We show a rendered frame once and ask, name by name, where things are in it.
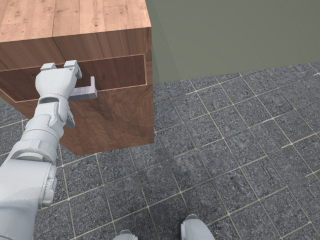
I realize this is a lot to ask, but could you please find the drawer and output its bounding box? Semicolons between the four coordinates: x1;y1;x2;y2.
0;53;146;102

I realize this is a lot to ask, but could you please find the robot left shin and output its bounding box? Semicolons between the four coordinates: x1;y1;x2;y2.
120;230;132;235

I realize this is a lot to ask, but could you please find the handle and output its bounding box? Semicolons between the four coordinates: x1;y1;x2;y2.
67;76;98;102

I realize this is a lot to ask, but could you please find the cabinet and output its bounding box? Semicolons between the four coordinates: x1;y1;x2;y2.
0;0;154;156

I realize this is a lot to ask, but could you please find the robot left hand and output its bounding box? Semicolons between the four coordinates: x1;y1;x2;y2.
35;60;82;128

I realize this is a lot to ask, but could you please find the left robot upper arm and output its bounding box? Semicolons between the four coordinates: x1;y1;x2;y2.
0;159;57;240

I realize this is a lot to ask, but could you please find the right robot thigh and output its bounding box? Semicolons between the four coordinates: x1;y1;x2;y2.
180;219;215;240

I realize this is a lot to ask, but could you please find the left robot forearm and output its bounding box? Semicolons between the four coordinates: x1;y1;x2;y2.
0;94;69;174

